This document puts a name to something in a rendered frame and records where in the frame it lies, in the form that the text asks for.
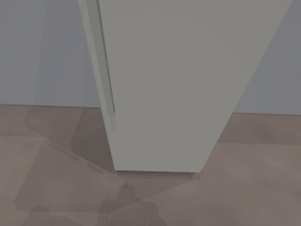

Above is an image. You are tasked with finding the fridge door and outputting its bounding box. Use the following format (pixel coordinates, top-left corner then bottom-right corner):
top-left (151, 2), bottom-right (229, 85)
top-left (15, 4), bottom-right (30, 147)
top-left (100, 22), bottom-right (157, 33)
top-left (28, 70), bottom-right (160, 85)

top-left (78, 0), bottom-right (293, 173)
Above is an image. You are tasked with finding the handle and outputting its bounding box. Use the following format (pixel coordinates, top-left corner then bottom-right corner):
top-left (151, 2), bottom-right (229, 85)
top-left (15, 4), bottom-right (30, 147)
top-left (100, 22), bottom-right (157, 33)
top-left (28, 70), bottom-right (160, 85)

top-left (86, 0), bottom-right (116, 116)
